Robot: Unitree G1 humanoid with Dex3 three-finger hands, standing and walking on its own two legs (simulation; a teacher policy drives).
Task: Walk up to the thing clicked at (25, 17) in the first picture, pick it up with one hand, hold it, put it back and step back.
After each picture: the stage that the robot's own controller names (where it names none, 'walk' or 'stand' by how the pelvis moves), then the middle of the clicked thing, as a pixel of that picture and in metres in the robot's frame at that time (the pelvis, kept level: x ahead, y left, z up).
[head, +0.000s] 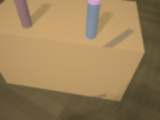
stand; (22, 8) +0.91 +0.37 -0.02
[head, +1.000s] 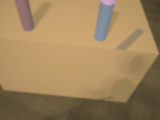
walk; (24, 9) +0.82 +0.30 +0.01
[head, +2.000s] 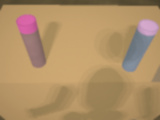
stand; (33, 44) +0.53 +0.19 +0.01
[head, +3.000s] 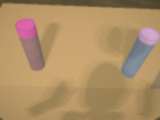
walk; (32, 48) +0.51 +0.21 -0.01
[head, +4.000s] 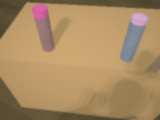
stand; (44, 30) +0.68 +0.22 +0.00
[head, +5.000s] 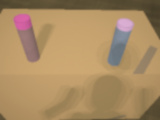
stand; (28, 40) +0.61 +0.25 -0.02
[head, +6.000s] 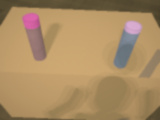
stand; (36, 39) +0.62 +0.23 -0.02
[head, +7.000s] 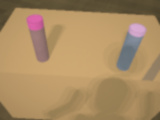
stand; (39, 40) +0.62 +0.21 -0.02
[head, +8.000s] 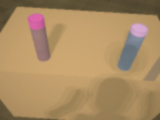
stand; (40, 40) +0.62 +0.20 -0.02
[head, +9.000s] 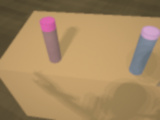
rise first; (51, 42) +0.62 +0.19 -0.02
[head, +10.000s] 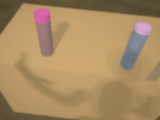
go down; (45, 34) +0.65 +0.17 -0.01
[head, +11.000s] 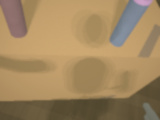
go down; (12, 8) +0.62 +0.19 +0.05
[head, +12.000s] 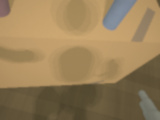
close in; out of the picture +0.64 +0.20 +0.08
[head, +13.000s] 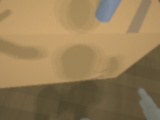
close; out of the picture +0.65 +0.20 +0.09
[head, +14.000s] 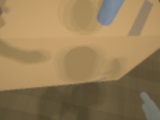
lift; out of the picture +0.64 +0.21 +0.09
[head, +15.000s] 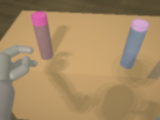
lift; (43, 37) +0.65 +0.19 +0.02
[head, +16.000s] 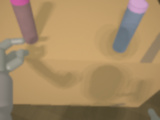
hold; (25, 19) +0.64 +0.20 +0.03
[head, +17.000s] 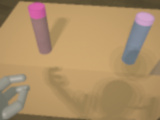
stand; (41, 31) +0.64 +0.19 +0.03
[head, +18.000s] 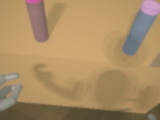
hold; (37, 17) +0.65 +0.18 +0.04
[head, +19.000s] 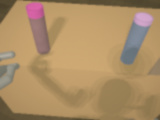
go down; (39, 31) +0.64 +0.19 +0.03
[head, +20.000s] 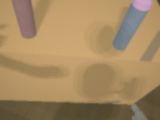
hold; (24, 11) +0.64 +0.18 +0.04
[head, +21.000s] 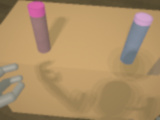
stand; (40, 30) +0.65 +0.19 +0.03
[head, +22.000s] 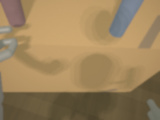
hold; out of the picture +0.65 +0.20 +0.06
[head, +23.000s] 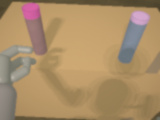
hold; (36, 32) +0.63 +0.20 +0.03
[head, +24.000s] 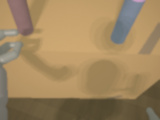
hold; (19, 8) +0.66 +0.20 +0.04
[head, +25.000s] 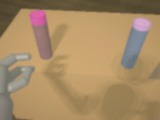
close; (42, 37) +0.64 +0.19 +0.02
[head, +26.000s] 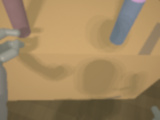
hold; (15, 10) +0.64 +0.20 +0.05
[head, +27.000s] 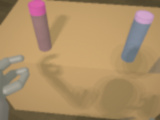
close; (41, 28) +0.65 +0.19 +0.03
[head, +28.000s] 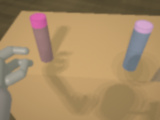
stand; (43, 40) +0.62 +0.19 +0.02
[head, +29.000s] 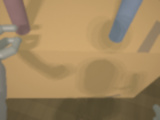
hold; (15, 7) +0.65 +0.20 +0.05
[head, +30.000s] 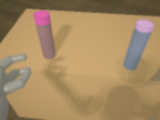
close; (46, 37) +0.64 +0.18 +0.02
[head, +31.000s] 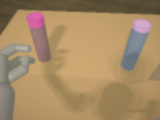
hold; (40, 39) +0.62 +0.19 +0.02
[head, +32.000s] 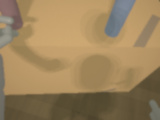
crouch; (6, 0) +0.66 +0.20 +0.06
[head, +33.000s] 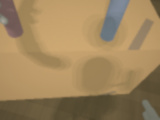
lower; (7, 10) +0.67 +0.20 +0.03
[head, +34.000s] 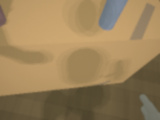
lower; out of the picture +0.63 +0.21 +0.08
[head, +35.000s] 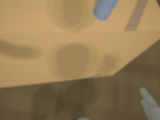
lower; out of the picture +0.65 +0.21 +0.10
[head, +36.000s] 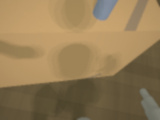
lower; out of the picture +0.65 +0.21 +0.09
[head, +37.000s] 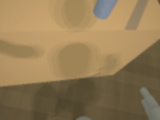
lower; out of the picture +0.66 +0.21 +0.10
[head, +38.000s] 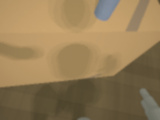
loosen; out of the picture +0.65 +0.21 +0.10
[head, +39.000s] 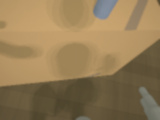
withdraw; out of the picture +0.65 +0.21 +0.10
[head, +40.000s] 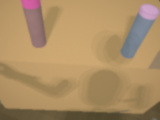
sink last; (35, 22) +0.63 +0.18 +0.04
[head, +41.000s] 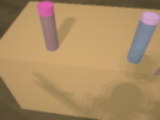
stand; (49, 28) +0.66 +0.19 +0.03
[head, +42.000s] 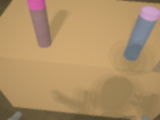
stand; (40, 23) +0.64 +0.20 +0.05
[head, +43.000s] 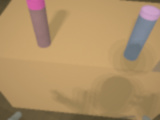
stand; (40, 23) +0.64 +0.20 +0.05
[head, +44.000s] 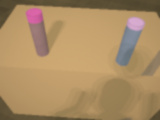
stand; (39, 34) +0.65 +0.21 +0.00
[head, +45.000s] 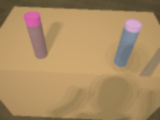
stand; (37, 37) +0.64 +0.22 -0.02
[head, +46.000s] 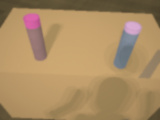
stand; (36, 39) +0.63 +0.22 -0.02
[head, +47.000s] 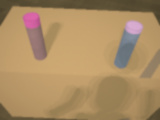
stand; (36, 38) +0.62 +0.22 -0.02
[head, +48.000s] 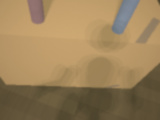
walk; out of the picture +0.74 +0.21 -0.01
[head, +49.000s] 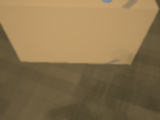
walk; out of the picture +1.06 +0.31 +0.01
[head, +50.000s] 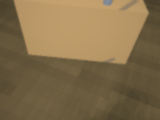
walk; out of the picture +1.31 +0.21 -0.01
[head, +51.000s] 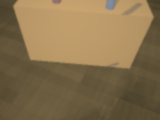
stand; out of the picture +1.24 +0.20 -0.02
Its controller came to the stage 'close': yes
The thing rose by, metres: 0.00
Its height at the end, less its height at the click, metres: +0.00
